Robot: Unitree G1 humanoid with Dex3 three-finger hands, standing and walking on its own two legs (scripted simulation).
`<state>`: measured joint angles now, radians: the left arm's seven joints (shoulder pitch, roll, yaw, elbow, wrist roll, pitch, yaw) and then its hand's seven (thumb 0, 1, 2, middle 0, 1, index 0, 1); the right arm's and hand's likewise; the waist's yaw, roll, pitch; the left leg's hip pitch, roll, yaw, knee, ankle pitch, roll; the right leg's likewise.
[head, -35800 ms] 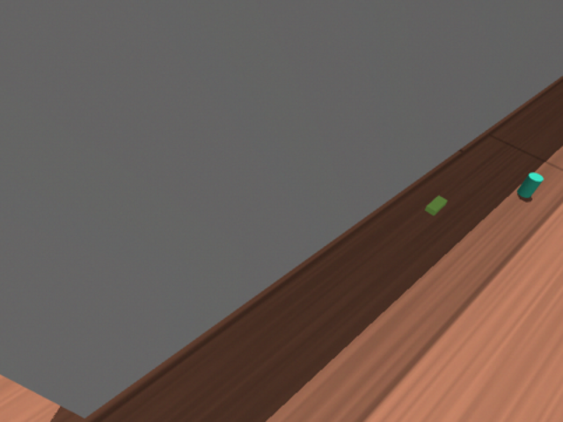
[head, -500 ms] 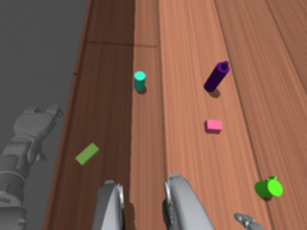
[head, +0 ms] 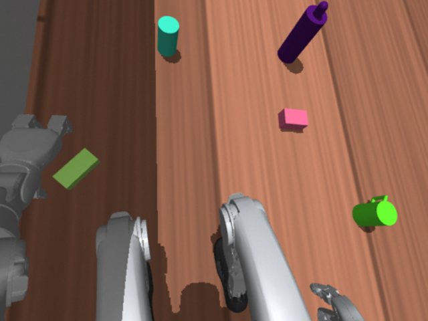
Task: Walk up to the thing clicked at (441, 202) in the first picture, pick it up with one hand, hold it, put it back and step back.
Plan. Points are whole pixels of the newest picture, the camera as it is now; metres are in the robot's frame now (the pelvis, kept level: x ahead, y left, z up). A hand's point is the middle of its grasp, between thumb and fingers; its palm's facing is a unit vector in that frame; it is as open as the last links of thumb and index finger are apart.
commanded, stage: approach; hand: left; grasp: from above
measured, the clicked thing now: (77, 168) +0.48 +0.27 -0.40
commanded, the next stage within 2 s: rest palm in 0.46 s
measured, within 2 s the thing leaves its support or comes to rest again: neither
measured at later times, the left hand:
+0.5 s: hand (76, 168) +0.46 +0.26 -0.33, palm faces -0.47 -0.05 -0.88, open 14.1 cm
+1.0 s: hand (79, 178) +0.44 +0.26 -0.35, palm faces -0.51 -0.07 -0.86, open 14.4 cm
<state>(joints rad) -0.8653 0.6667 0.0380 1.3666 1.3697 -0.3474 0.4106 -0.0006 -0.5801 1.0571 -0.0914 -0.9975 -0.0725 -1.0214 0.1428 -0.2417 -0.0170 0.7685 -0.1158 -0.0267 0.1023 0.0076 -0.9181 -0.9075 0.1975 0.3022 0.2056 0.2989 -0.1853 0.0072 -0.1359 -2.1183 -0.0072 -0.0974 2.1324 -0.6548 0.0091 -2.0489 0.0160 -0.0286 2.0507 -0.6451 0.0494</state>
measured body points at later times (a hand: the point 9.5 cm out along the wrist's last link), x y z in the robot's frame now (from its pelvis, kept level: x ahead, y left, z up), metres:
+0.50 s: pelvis +0.01 -0.01 -0.12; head +0.27 +0.07 +0.24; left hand +0.48 +0.26 -0.28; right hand +0.03 -0.29 -0.20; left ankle +0.08 +0.12 -0.38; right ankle +0.10 -0.14 -0.38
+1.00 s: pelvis +0.00 +0.00 -0.12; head +0.26 +0.10 +0.24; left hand +0.46 +0.26 -0.30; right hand +0.05 -0.27 -0.19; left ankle +0.08 +0.12 -0.38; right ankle +0.10 -0.14 -0.38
